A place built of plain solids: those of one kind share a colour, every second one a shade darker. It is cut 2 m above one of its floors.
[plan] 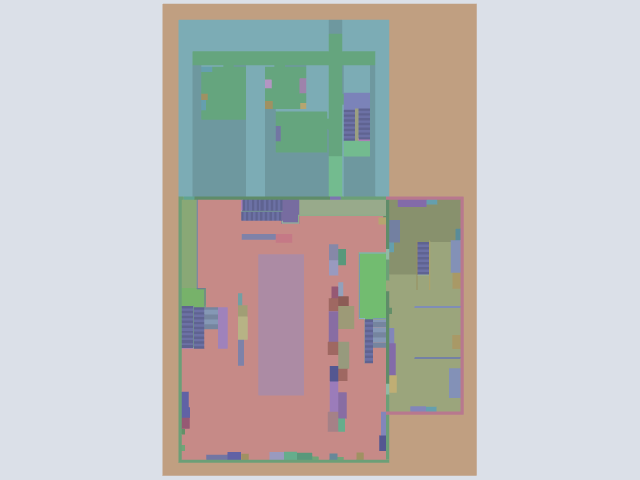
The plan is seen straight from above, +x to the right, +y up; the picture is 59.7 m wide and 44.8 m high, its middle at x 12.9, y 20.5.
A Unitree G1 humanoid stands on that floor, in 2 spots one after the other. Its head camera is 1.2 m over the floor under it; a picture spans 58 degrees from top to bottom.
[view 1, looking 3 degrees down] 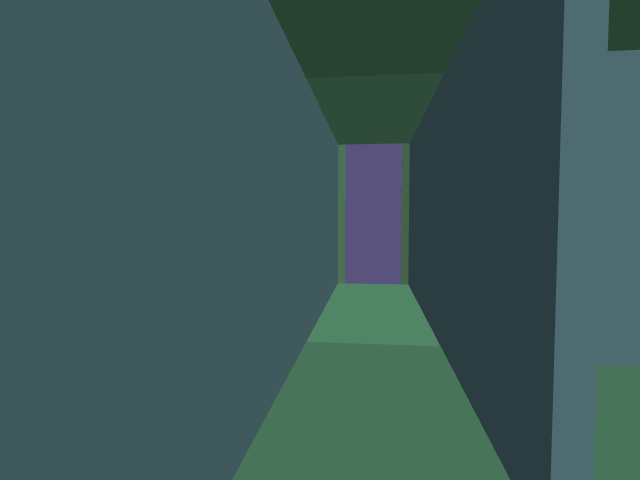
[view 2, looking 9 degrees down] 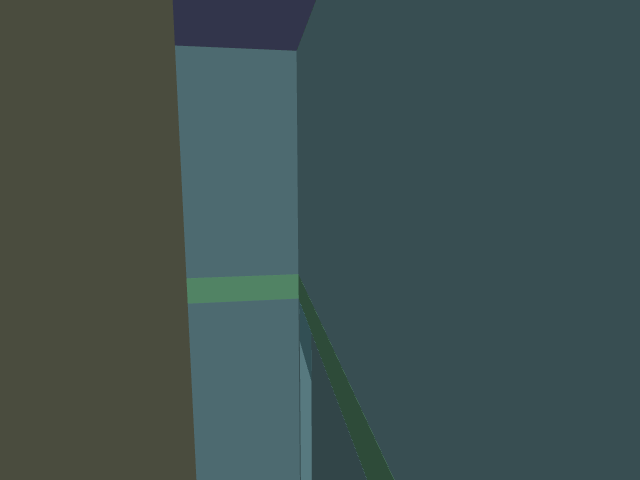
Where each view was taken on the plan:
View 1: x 14.34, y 32.38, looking -83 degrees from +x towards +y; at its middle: wall_house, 5.19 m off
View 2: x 15.64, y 33.27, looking -99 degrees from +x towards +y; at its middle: wall_house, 3.42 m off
